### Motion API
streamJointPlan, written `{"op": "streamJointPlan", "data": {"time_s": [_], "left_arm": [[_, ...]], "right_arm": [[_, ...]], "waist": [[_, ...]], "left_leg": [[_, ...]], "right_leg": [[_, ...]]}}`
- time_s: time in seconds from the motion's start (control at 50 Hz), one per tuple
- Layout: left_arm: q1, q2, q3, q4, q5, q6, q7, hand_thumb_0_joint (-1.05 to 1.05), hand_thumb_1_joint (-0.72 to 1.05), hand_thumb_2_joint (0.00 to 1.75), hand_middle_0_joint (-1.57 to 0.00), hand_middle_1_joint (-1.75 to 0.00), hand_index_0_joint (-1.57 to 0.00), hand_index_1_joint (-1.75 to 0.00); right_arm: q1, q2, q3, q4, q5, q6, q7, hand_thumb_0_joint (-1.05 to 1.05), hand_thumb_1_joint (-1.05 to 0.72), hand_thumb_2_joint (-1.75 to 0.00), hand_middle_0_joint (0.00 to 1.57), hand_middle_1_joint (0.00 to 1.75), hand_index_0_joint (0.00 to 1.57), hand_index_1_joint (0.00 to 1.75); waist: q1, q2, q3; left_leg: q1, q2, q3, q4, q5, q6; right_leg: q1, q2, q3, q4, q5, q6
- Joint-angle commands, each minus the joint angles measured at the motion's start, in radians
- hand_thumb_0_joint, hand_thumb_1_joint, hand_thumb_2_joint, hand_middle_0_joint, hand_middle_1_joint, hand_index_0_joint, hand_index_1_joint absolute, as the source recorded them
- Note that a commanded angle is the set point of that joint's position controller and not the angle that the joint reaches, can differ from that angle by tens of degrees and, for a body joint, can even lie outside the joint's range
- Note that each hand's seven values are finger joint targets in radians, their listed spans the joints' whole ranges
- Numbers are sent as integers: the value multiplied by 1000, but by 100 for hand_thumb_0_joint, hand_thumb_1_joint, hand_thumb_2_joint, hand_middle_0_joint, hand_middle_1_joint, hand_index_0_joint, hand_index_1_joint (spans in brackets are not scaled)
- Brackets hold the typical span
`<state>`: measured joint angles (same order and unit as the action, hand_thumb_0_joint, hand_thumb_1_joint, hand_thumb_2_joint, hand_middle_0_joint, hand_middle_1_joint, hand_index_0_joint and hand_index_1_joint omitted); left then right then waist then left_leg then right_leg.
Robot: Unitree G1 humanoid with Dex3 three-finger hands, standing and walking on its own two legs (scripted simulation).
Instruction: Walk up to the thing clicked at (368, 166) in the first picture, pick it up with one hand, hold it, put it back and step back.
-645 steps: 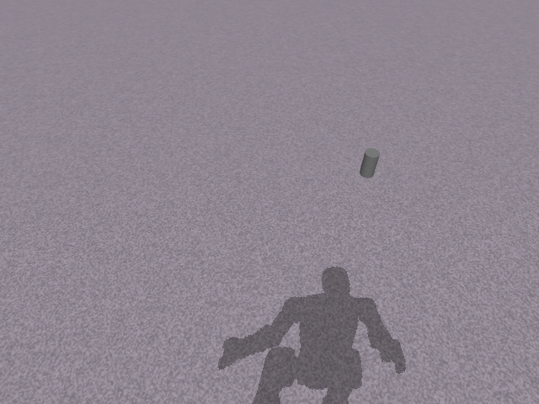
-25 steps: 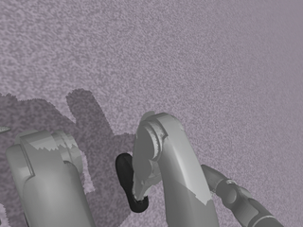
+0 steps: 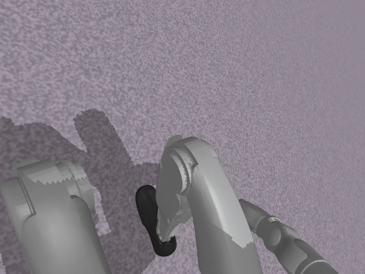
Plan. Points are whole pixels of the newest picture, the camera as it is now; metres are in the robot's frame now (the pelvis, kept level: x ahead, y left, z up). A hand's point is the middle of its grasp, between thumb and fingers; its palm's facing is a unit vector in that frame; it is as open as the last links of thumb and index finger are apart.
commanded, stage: settle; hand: left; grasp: from the side
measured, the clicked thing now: out of the picture +0.43 +0.30 -0.20
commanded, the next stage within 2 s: none
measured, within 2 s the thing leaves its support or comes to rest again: neither
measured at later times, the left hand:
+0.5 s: hand out of the picture +0.41 +0.30 -0.15, palm faces +0.39 -0.92 +0.00, open 11.0 cm
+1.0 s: hand out of the picture +0.38 +0.32 -0.04, palm faces +0.36 -0.93 -0.04, open 11.0 cm
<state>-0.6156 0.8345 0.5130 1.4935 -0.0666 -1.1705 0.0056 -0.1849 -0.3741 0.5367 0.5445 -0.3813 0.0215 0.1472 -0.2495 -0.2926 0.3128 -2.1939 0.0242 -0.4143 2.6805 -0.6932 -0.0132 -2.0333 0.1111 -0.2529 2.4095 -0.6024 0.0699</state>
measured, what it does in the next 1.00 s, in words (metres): stands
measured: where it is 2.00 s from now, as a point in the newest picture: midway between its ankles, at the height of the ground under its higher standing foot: (116, 257)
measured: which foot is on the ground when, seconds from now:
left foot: down 0.00-1.00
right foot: down 0.00-1.00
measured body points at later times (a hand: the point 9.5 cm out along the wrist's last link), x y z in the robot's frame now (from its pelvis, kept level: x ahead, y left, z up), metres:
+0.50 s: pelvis +0.01 +0.00 +0.01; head +0.22 +0.20 +0.34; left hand +0.38 +0.35 -0.15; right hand +0.18 -0.24 -0.03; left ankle +0.09 +0.12 -0.25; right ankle +0.15 -0.13 -0.24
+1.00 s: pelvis +0.02 -0.01 +0.04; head +0.20 +0.14 +0.42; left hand +0.36 +0.36 -0.04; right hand +0.22 -0.23 -0.04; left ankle +0.09 +0.12 -0.25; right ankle +0.15 -0.13 -0.24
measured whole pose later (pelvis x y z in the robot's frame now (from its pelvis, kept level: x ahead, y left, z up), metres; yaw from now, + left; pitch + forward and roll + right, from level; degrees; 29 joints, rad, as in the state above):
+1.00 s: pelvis +0.02 -0.01 +0.04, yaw +6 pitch +24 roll -12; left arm -0.47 0.54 0.38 0.88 -0.14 -0.73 -0.12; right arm -0.01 -0.30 0.22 0.61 -0.16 0.07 0.12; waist -0.13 -0.10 0.03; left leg -2.24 0.02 -0.24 2.49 -0.69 -0.02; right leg -2.11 0.03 -0.14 2.35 -0.67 0.04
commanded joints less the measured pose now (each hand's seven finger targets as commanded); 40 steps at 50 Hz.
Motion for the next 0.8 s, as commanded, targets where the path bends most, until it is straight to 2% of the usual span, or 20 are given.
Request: {"op": "streamJointPlan", "data": {"time_s": [0.0,0.16,0.22,0.26,0.3,0.32,0.34,0.36,0.38,0.42,0.44,0.5,0.54,0.56,0.62,0.66,0.7,0.72,0.74,0.78], "left_arm": [[-187,178,21,-119,-4,-58,17,0,33,95,-92,-94,-91,-95],[-146,178,10,-144,11,-46,5,0,37,119,-111,-121,-110,-124],[-157,198,32,-191,-8,-39,6,0,34,122,-113,-124,-112,-126],[-145,173,37,-225,-24,-31,6,0,30,123,-116,-126,-114,-129],[-170,162,33,-288,-31,-27,5,0,32,125,-118,-129,-116,-132],[-154,198,58,-318,-25,-19,7,0,31,126,-120,-131,-118,-134],[-179,199,49,-361,-23,-14,6,0,30,127,-121,-133,-120,-136],[-177,149,13,-394,-25,-6,-4,0,29,128,-122,-134,-120,-136],[-199,199,49,-460,-24,0,-1,0,28,128,-123,-136,-122,-138],[-176,127,-7,-497,-23,25,-10,0,29,127,-123,-135,-122,-138],[-216,185,31,-590,-25,31,-4,0,27,127,-125,-137,-124,-139],[-185,136,1,-663,-32,81,-13,0,24,127,-126,-138,-125,-140],[-202,75,-46,-685,-38,112,-19,0,24,126,-126,-138,-125,-140],[-172,28,-66,-651,-46,137,-26,0,23,126,-127,-138,-126,-140],[-193,41,-61,-759,-54,181,-41,0,23,124,-127,-137,-126,-139],[-165,-15,-102,-726,-54,215,-55,0,22,124,-127,-138,-127,-139],[-151,-66,-123,-716,-63,244,-71,0,22,126,-128,-139,-128,-141],[-185,-58,-127,-746,-60,253,-76,0,23,126,-126,-139,-126,-140],[-132,-78,-123,-700,-65,272,-87,0,23,125,-127,-138,-127,-140],[-149,-58,-110,-794,-73,285,-98,0,24,124,-126,-137,-126,-138]], "right_arm": [[3,-365,-129,-18,-8,8,-17,0,-88,-90,20,30,20,30],[1,-372,-138,-22,-4,18,-16,0,-91,-91,20,30,20,30],[11,-370,-141,-20,1,15,-14,0,-91,-91,20,30,20,30],[20,-372,-149,-23,1,12,-11,0,-91,-91,20,30,20,30],[25,-372,-158,-25,9,10,-9,0,-91,-91,20,30,20,30],[32,-375,-168,-16,12,10,-11,0,-91,-91,20,30,20,30],[41,-369,-170,-21,14,12,-11,0,-91,-91,20,30,20,30],[44,-358,-177,-12,19,14,-9,0,-91,-91,20,30,20,30],[44,-361,-185,-23,21,11,-11,0,-91,-91,20,30,20,30],[85,-341,-197,25,29,17,-8,0,-91,-91,20,30,20,30],[84,-347,-208,2,33,15,-10,0,-91,-91,20,30,20,30],[115,-330,-239,18,54,22,-13,0,-92,-91,20,30,20,30],[130,-319,-257,34,66,21,-12,0,-91,-91,20,30,20,30],[137,-304,-263,43,79,22,-13,0,-91,-90,20,30,20,30],[167,-289,-298,50,105,21,-17,0,-90,-90,20,30,20,30],[176,-276,-313,43,122,25,-17,0,-90,-90,20,30,20,30],[173,-269,-337,38,142,25,-18,0,-90,-90,20,30,20,30],[185,-263,-347,43,148,25,-19,0,-89,-90,20,30,20,30],[184,-261,-353,34,158,28,-21,0,-90,-90,20,30,20,30],[195,-247,-374,31,171,27,-21,0,-89,-90,20,30,20,30]], "waist": [[-111,545,-497],[-93,591,-498],[-83,589,-527],[-76,588,-565],[-75,608,-582],[-59,625,-596],[-67,638,-619],[-68,631,-624],[-56,666,-655],[-52,693,-658],[-44,720,-702],[-23,754,-736],[-33,754,-722],[-33,697,-714],[9,687,-757],[2,640,-753],[15,599,-732],[16,602,-744],[28,582,-745],[63,597,-801]], "left_leg": [[351,63,98,-356,42,-16],[390,72,87,-380,72,-29],[361,64,111,-359,66,-19],[382,63,115,-354,89,-20],[403,65,109,-366,104,-24],[419,67,114,-367,121,-25],[418,63,121,-366,127,-24],[426,64,126,-369,125,-24],[436,64,133,-372,137,-24],[459,65,132,-397,130,-31],[476,65,136,-400,143,-31],[500,59,149,-430,119,-33],[475,53,159,-435,108,-30],[442,50,167,-428,86,-22],[420,41,186,-436,105,-14],[393,37,185,-453,63,-7],[366,30,188,-469,8,0],[368,30,189,-478,-3,0],[359,26,192,-483,-5,4],[377,22,204,-500,0,4]], "right_leg": [[214,19,-127,-161,107,-66],[202,12,-132,-138,126,-71],[231,17,-120,-153,127,-72],[250,18,-119,-156,148,-70],[246,13,-119,-152,161,-71],[244,12,-112,-147,172,-73],[257,12,-110,-152,176,-75],[249,9,-104,-156,176,-75],[262,11,-99,-155,183,-79],[234,4,-91,-155,170,-82],[247,4,-86,-155,183,-85],[218,-2,-66,-165,161,-94],[192,-4,-56,-167,159,-97],[193,-5,-50,-186,146,-94],[195,-9,-30,-195,163,-95],[177,-15,-28,-207,121,-96],[136,-19,-22,-222,77,-97],[127,-21,-18,-221,66,-98],[134,-24,-14,-228,63,-95],[133,-28,-1,-227,53,-100]]}}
